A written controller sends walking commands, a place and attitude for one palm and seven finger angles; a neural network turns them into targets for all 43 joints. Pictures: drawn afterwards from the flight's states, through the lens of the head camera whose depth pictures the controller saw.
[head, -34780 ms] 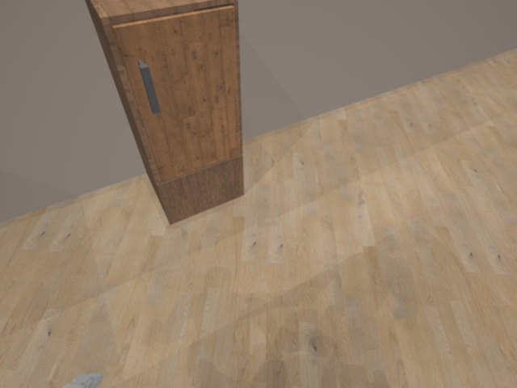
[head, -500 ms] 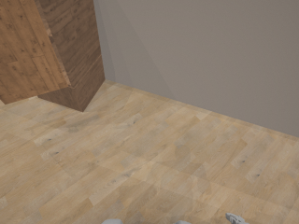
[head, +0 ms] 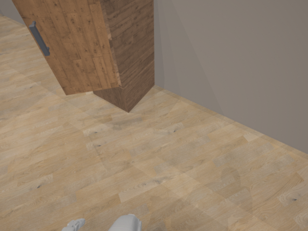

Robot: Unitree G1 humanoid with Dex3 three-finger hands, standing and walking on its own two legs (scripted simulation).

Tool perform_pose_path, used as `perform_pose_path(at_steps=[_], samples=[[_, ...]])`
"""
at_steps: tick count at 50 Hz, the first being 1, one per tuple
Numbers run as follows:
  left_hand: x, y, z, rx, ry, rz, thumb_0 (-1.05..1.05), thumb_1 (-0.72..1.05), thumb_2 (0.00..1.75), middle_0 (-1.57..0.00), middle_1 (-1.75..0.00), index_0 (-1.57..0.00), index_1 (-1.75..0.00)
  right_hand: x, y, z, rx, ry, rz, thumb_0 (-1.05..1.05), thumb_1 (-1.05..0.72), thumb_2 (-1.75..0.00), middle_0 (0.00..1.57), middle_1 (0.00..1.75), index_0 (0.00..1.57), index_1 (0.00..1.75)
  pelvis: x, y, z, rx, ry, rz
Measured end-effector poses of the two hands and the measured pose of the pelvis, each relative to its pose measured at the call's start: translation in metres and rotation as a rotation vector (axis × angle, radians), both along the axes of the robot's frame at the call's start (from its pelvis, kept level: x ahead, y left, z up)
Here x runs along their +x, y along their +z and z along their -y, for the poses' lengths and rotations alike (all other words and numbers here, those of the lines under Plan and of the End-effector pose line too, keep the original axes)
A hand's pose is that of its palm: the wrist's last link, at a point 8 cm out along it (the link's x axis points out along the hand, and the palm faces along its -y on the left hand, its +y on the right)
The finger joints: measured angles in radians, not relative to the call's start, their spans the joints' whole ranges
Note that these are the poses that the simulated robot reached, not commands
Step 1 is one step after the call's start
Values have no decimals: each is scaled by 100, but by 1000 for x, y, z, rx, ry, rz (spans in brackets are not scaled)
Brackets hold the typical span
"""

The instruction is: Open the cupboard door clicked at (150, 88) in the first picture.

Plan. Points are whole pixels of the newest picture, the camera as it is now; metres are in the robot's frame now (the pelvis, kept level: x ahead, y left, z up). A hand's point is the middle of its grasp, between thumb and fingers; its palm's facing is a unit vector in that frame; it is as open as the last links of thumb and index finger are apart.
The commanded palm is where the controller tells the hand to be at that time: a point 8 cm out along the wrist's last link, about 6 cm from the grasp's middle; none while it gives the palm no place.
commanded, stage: turn to face it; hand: left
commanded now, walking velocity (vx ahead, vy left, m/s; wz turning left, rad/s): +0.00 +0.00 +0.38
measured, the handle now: (40, 38) +0.92 +0.59 -0.03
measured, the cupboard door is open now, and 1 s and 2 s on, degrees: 46 46 46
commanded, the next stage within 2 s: take the last steps up to it in 0.32 s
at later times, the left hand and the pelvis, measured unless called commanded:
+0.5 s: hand out of the picture +0.03 +0.24 -0.16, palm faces +0.21 -0.95 -0.23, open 7.4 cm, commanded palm none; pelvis +0.00 +0.02 +0.01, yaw +10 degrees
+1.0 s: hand out of the picture -0.05 +0.24 -0.19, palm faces +0.38 -0.91 -0.17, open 7.4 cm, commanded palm none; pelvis +0.07 +0.10 -0.01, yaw +18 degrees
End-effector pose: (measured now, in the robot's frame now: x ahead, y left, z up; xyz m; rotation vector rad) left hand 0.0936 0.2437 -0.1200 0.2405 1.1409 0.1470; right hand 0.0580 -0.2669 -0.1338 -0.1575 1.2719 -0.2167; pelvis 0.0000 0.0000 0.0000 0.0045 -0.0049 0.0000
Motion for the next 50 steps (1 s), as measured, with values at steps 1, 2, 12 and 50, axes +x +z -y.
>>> perform_pose_path(at_steps=[1, 2, 12, 50], samples=[[-7, -2, 0, -8, 14, -12, 1, 91, 90, -20, -30, -20, -30, 5, 2, -1, -1, 14, 3, 1, -91, -90, 20, 30, 20, 30, 0, 1, 0, 5, 12, 1], [-14, -4, 0, -17, 28, -23, 1, 91, 90, -20, -30, -20, -30, 11, 5, -4, -3, 30, 6, 1, -91, -90, 20, 30, 20, 30, 1, 2, -1, 10, 24, 1], [-86, -39, -41, -67, 196, -174, 1, 91, 90, -20, -30, -20, -30, 74, 17, -54, -60, 217, 104, 0, -91, -90, 20, 30, 20, 30, 2, -9, -30, -12, 105, -13], [-164, -37, -47, -174, 493, -396, 1, 91, 90, -20, -30, -20, -30, 168, 0, -158, -1, 430, 81, 0, -91, -90, 20, 30, 20, 30, 74, -13, -100, -3, 309, -14]])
